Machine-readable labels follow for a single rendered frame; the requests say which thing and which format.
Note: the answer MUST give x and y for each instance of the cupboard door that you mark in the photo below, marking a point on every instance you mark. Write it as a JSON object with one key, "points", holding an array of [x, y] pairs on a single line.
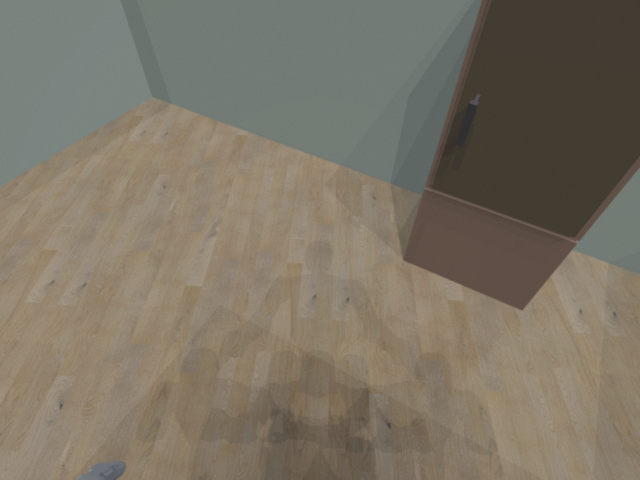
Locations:
{"points": [[558, 121]]}

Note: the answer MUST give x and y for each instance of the handle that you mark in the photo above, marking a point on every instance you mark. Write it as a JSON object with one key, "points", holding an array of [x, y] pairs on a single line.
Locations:
{"points": [[469, 116]]}

